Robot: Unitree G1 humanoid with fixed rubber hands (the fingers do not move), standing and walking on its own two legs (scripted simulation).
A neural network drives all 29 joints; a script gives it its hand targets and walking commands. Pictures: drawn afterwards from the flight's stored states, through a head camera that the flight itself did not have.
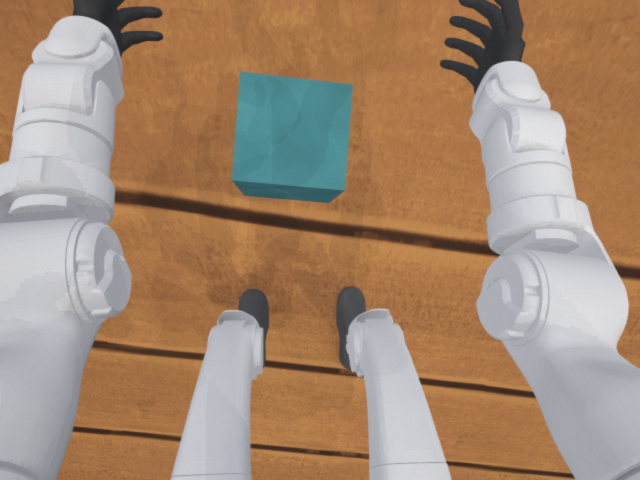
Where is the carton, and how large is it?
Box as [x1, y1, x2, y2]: [232, 72, 352, 202]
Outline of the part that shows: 240,72 232,170 232,180 244,195 329,202 344,190 352,85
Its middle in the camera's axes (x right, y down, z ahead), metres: -0.06 -0.21 +0.85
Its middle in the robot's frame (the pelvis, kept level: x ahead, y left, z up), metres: +0.56 +0.01 -0.53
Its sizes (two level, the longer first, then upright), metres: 0.210 0.200 0.250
